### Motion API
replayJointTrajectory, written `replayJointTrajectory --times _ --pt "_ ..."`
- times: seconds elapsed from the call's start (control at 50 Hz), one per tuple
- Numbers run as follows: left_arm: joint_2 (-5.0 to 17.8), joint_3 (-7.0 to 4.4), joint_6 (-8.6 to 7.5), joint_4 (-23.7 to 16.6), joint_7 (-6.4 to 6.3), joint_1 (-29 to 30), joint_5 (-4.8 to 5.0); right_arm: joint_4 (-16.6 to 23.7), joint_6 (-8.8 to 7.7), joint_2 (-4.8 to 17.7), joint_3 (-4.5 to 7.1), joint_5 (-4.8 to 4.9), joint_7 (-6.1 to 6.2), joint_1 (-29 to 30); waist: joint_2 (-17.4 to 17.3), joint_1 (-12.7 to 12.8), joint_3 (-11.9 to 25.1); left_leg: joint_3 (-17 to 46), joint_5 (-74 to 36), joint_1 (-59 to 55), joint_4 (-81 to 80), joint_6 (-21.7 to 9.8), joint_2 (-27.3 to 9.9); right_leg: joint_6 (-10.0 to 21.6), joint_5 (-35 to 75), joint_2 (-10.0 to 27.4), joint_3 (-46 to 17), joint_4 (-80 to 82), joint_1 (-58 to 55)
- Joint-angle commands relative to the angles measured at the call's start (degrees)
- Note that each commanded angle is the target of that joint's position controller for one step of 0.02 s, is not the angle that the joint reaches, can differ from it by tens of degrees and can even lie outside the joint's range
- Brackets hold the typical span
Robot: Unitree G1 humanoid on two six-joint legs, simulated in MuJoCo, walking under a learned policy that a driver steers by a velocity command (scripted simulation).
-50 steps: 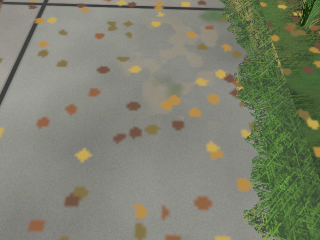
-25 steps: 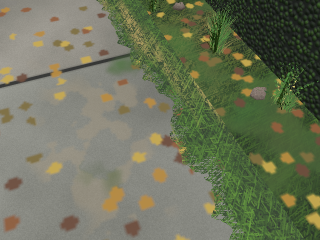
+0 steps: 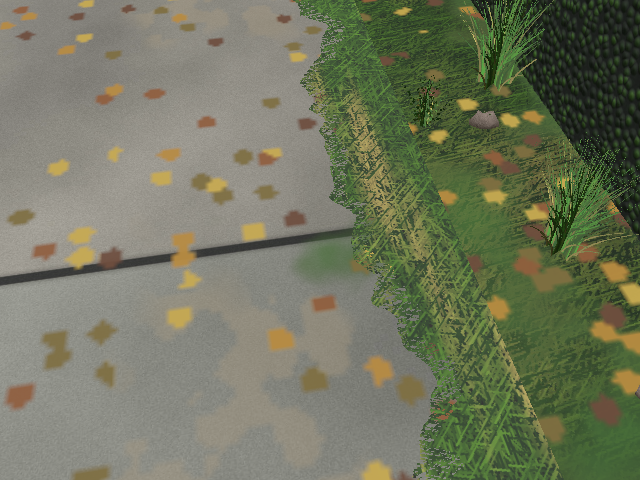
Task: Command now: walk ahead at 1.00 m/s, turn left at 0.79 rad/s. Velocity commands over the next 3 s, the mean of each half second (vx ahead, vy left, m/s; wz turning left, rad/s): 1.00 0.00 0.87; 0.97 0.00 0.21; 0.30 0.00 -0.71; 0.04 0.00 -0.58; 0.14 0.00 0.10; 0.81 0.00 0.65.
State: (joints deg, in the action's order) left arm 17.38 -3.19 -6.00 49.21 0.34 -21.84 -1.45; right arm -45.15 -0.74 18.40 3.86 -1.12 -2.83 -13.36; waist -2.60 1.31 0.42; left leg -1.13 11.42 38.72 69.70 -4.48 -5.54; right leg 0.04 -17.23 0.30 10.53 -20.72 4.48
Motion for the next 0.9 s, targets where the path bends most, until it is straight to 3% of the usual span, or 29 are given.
replayJointTrajectory --times 0.02,0.08,0.14,0.18,0.2,0.22,0.24,0.26,0.28,0.3,0.34,0.36,0.4,0.44,0.46,0.48,0.52,0.56,0.58,0.62,0.64,0.66,0.68,0.7,0.72,0.74,0.76,0.82,0.9 --pt "0.78 0.23 -2.20 -2.85 0.09 4.63 0.38 5.81 0.33 -2.12 -1.15 -0.26 -1.43 4.15 7.15 -3.16 -6.72 0.97 -8.47 6.69 -4.66 -0.29 -2.67 4.24 19.17 12.51 -2.81 13.99 2.65" --pt "4.10 -0.37 -2.45 -2.33 -0.55 4.44 0.28 8.44 0.05 -1.37 -1.91 -0.11 -2.85 10.11 5.12 -3.45 -8.50 -4.69 -16.21 -1.21 -20.12 -2.85 -0.55 3.14 28.46 11.11 4.63 16.59 3.39" --pt "8.72 -1.23 -1.43 -2.02 -1.40 1.21 0.35 7.91 -0.24 1.05 -1.48 0.10 -2.67 9.43 5.54 -4.66 -5.21 -11.31 -14.77 -9.61 -26.32 -5.70 6.59 1.60 64.46 11.71 7.15 7.74 -5.90" --pt "13.02 -2.49 0.87 -3.31 -2.10 3.46 -0.40 5.01 -0.19 4.57 -0.06 0.34 -1.58 -3.64 9.10 -12.44 2.61 -10.44 -6.34 -22.67 -26.02 -7.97 10.04 2.00 79.71 14.47 6.03 -10.94 -8.35" --pt "13.70 -2.84 2.00 -4.38 -2.01 5.42 -0.63 1.74 -0.18 7.36 1.50 0.26 -0.64 -14.82 8.40 -17.24 7.79 -8.27 -1.68 -34.86 -27.56 -9.52 11.43 2.80 76.30 14.97 4.32 -26.74 -4.11" --pt "12.67 -2.83 2.22 -5.17 -1.39 6.55 -0.07 -0.19 0.40 10.52 3.65 1.29 0.71 -19.88 2.15 -19.29 10.46 -3.39 1.94 -47.05 -33.09 -10.90 12.11 1.53 53.09 8.64 4.58 -49.11 6.03" --pt "1.40 0.18 1.45 -7.70 -0.03 1.80 -1.63 0.64 0.72 15.64 4.20 0.49 1.44 -12.20 -12.32 -7.24 4.46 16.84 -7.14 -52.46 -32.53 -15.04 -0.03 -0.92 -11.08 -0.24 0.84 -71.32 29.59" --pt "3.61 0.50 0.08 -13.82 -0.24 3.36 -0.42 3.70 1.43 19.62 5.30 -0.34 1.36 -11.33 -11.06 -7.62 17.98 45.47 9.45 -63.62 -47.34 -25.41 -7.73 -1.71 -11.45 -3.88 -12.23 -79.12 42.33" --pt "6.37 0.55 -1.34 -14.44 -0.25 8.76 -0.82 4.05 1.32 16.44 4.99 -0.46 2.10 -10.84 -0.73 -8.17 11.03 49.40 18.09 -57.44 -56.39 -22.06 -9.49 -1.11 -6.83 0.57 -15.98 -73.90 46.88" --pt "6.31 0.72 -1.59 -14.45 -0.30 11.27 -0.92 2.54 0.95 13.03 4.06 0.11 2.39 -9.50 6.06 -5.46 2.78 43.90 15.85 -47.03 -57.37 -18.27 -6.90 -0.65 -3.64 3.11 -15.88 -65.84 44.06" --pt "5.27 1.38 -0.02 -13.50 -0.82 10.38 -2.73 2.68 -1.15 9.52 2.86 0.76 2.65 -7.18 9.07 -1.07 -2.79 34.09 -2.55 -31.51 -55.29 -16.10 -1.80 -1.60 -3.00 5.93 -15.73 -58.30 35.73" --pt "4.33 1.68 1.48 -13.55 -0.72 8.29 -2.86 2.82 -1.72 8.99 2.44 0.78 2.82 -5.92 6.92 1.27 -1.51 31.07 -0.15 -27.44 -56.78 -16.73 -0.81 -2.81 -4.39 6.54 -15.72 -55.26 32.97" --pt "3.72 2.00 2.96 -15.05 -0.34 11.62 -2.84 3.36 -3.00 8.61 2.19 0.88 2.54 -5.93 6.31 0.97 -3.59 28.24 -1.86 -20.27 -59.09 -16.86 1.74 -4.39 -3.69 7.86 -14.15 -47.03 31.03" --pt "1.92 2.90 2.85 -18.17 0.34 19.39 -1.99 2.77 -3.69 7.82 2.06 0.99 2.41 -7.77 6.03 -1.18 -6.40 22.99 -5.89 -17.57 -61.22 -14.78 4.25 -4.47 6.41 8.06 -11.62 -34.35 29.92" --pt "0.99 3.22 2.87 -17.95 0.75 21.00 -1.76 2.70 -3.76 7.33 2.00 1.12 2.24 -7.59 6.38 -2.21 -5.97 19.66 -7.31 -18.57 -61.72 -12.70 6.81 -3.90 13.66 7.07 -10.54 -29.71 28.39" --pt "0.02 3.72 2.58 -18.86 1.17 22.73 -1.33 2.21 -4.04 7.24 2.00 1.43 2.09 -9.30 2.86 -3.68 -5.92 19.14 -13.29 -19.20 -61.08 -11.65 6.41 -2.94 19.65 6.60 -9.83 -23.65 26.23" --pt "0.00 3.76 2.15 -18.95 1.42 25.34 -0.77 0.79 -4.59 6.49 1.82 2.07 1.75 -12.35 2.28 -6.34 -4.72 18.49 -21.32 -23.91 -61.66 -9.81 5.02 -1.23 27.97 4.66 -8.41 -16.82 22.70" --pt "1.10 3.33 2.21 -18.63 1.43 25.94 -0.51 0.06 -4.60 7.69 1.90 1.61 2.02 -12.84 2.27 -7.04 -2.93 17.42 -28.38 -32.78 -61.22 -8.74 3.56 0.28 27.77 2.45 -7.81 -13.15 23.13" --pt "2.06 2.96 1.81 -19.37 1.18 26.56 -0.40 -0.21 -4.65 8.30 1.96 1.47 2.40 -13.52 -0.40 -7.08 -3.86 18.26 -34.95 -35.39 -58.06 -8.00 1.48 1.38 25.74 2.59 -8.37 -10.42 22.47" --pt "5.65 1.23 1.53 -17.54 0.20 20.13 -0.74 -1.14 -4.59 10.60 2.30 0.78 3.04 -13.48 -1.19 -3.47 0.70 17.68 -53.24 -43.26 -48.31 -5.66 0.20 3.12 16.75 -1.43 -7.62 -8.79 16.47" --pt "7.80 0.08 1.47 -15.09 -0.42 11.64 0.05 -1.08 -4.24 12.13 2.57 -0.30 3.19 -11.98 -2.07 1.00 5.53 17.02 -56.47 -43.72 -38.68 -4.84 0.28 3.95 11.00 -2.60 -7.57 -9.19 8.67" --pt "9.62 -0.98 1.62 -11.96 -1.38 -1.03 0.05 -0.55 -4.10 11.45 2.33 -1.02 3.21 -8.31 -1.48 8.50 10.28 15.13 -51.65 -36.19 -23.92 -4.09 1.99 5.01 8.81 0.29 -9.12 -10.01 -4.98" --pt "13.61 -2.15 1.71 -9.85 -2.50 -13.21 -1.29 1.17 -4.66 5.17 0.66 -1.49 3.31 -7.40 6.80 12.27 17.63 11.60 -27.65 -24.70 -1.40 -3.86 5.72 5.81 -10.33 11.61 -22.51 -11.98 -18.45" --pt "17.51 -3.19 1.60 -9.02 -1.27 -7.62 -2.43 3.17 -4.97 -1.10 -1.08 2.56 2.27 -18.21 29.13 1.55 22.28 9.65 14.02 -4.79 13.28 -0.96 15.77 14.01 -22.13 24.02 -61.50 4.22 -28.16" --pt "9.99 -2.43 1.96 -10.76 -0.17 -0.54 -1.61 1.52 -4.44 3.86 -1.19 0.51 3.15 -11.95 12.90 2.55 12.15 9.78 9.23 2.26 13.96 -2.37 9.52 13.61 -27.25 21.31 -59.44 6.67 -21.16" --pt "6.53 -1.68 1.67 -10.36 0.22 1.93 -0.98 2.48 -4.31 5.26 -0.84 0.06 2.56 -5.40 4.81 2.78 6.40 9.47 4.50 1.68 10.92 -2.04 7.45 13.27 -20.12 19.08 -48.31 5.96 -13.15" --pt "4.80 -1.28 1.48 -8.84 0.46 1.84 -1.40 3.49 -4.24 4.73 -1.12 -0.38 1.98 -1.89 0.05 2.09 2.78 8.86 3.70 0.44 7.86 -2.03 6.00 12.36 -12.93 16.42 -41.36 6.76 -6.73" --pt "2.75 -0.29 0.19 -4.39 0.22 -1.19 -0.62 5.23 -2.84 1.17 -2.43 -1.33 0.33 -0.50 5.24 -1.36 -1.61 9.53 4.68 -0.45 1.88 -1.18 3.71 10.47 -6.77 12.08 -31.04 10.63 1.77" --pt "4.33 -0.33 -1.04 -2.13 0.74 -3.56 0.95 9.90 -2.74 1.45 -3.60 -2.00 -0.30 10.19 5.00 -1.67 -7.96 4.21 -3.24 6.06 -11.70 0.96 0.63 11.29 4.57 9.63 -21.96 17.65 5.39"
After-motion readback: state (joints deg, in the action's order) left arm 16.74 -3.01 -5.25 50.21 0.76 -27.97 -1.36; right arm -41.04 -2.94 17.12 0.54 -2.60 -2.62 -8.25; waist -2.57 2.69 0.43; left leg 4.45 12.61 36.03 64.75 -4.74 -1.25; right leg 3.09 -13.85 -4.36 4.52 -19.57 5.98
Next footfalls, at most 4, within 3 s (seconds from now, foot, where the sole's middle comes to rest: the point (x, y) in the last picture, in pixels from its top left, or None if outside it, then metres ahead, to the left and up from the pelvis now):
0.22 left None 0.40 0.09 -0.78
0.66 right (302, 337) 0.85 0.11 -0.78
1.10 left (163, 256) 1.10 0.50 -0.78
1.52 right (246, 214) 1.27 0.29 -0.78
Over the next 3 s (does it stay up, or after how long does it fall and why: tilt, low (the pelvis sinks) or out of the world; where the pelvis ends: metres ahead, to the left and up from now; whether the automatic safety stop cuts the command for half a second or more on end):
stays up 1.44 0.53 0.00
